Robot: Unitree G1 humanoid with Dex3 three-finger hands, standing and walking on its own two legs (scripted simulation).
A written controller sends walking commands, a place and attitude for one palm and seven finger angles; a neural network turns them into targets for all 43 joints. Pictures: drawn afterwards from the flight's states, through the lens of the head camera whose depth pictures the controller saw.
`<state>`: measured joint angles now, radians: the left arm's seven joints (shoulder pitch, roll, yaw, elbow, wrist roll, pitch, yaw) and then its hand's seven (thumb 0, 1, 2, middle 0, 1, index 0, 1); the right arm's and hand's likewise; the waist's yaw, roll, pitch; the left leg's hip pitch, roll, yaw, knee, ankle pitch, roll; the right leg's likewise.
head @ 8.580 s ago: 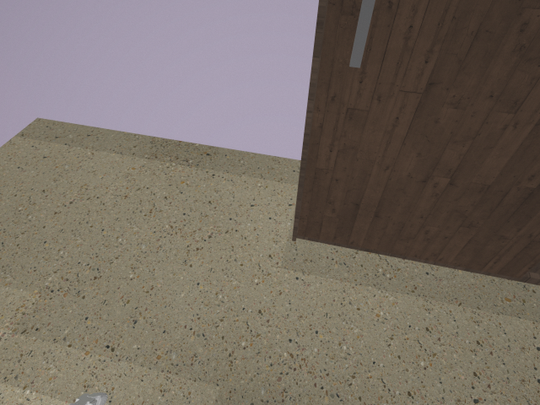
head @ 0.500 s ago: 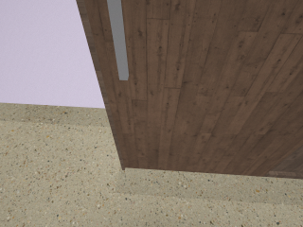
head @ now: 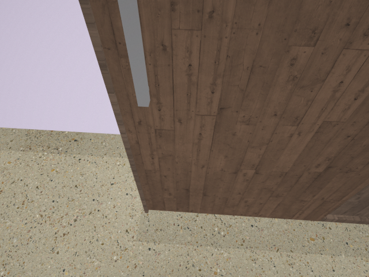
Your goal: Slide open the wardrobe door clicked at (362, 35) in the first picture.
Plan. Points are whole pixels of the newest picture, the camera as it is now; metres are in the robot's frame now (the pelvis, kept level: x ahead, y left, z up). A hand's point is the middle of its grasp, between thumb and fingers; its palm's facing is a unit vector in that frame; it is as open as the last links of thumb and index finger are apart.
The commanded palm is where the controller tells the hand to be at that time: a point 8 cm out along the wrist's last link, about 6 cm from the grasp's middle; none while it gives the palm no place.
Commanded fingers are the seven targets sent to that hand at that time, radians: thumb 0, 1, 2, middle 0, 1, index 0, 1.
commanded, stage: look again from close up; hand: left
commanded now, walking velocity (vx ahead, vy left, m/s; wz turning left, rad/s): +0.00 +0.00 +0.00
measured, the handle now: (137, 42) +0.52 +0.14 +0.24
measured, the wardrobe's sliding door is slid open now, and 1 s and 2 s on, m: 0.00 0.00 0.00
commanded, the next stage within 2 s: raise the hand with hooked fingers in 0.18 s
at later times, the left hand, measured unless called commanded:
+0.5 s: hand (77, 241) +0.18 +0.22 +0.01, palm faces +0.20 -0.98 -0.08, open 7.6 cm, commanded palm +0.11 +0.27 -0.03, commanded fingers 0.00 0.62 0.78 -0.22 -0.48 -0.22 -0.48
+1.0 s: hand (50, 245) +0.17 +0.25 +0.05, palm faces +0.00 -1.00 -0.07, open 10.3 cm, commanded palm +0.13 +0.30 +0.06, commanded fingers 0.00 0.04 0.53 -0.26 -0.86 -0.26 -0.86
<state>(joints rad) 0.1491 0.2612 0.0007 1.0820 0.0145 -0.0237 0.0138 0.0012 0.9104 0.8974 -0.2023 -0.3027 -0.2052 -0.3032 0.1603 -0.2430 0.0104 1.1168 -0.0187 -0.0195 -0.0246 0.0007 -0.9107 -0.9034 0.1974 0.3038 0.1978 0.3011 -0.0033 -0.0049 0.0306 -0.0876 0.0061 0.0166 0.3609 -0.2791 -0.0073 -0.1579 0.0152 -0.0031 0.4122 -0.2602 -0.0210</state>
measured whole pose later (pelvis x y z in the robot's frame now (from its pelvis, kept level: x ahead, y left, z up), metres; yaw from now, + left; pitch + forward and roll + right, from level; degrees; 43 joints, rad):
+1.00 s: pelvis -0.06 +0.01 -0.04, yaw +3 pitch +3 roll -2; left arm 0.22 0.36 0.29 0.05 -0.33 -0.17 -0.39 0.01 0.26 0.62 -0.25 -0.72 -0.25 -0.72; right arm 0.28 -0.22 0.08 0.59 0.04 -0.29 -0.09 0.01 -0.90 -0.90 0.20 0.30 0.20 0.30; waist 0.01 0.02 -0.05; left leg -0.48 0.00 -0.03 0.83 -0.41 0.01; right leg -0.48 0.00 -0.06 0.76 -0.34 -0.01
